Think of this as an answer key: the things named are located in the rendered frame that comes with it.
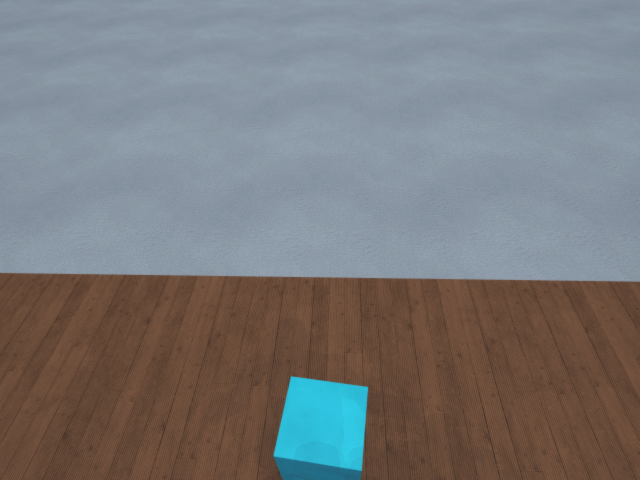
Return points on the carton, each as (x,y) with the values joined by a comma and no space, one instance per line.
(321,435)

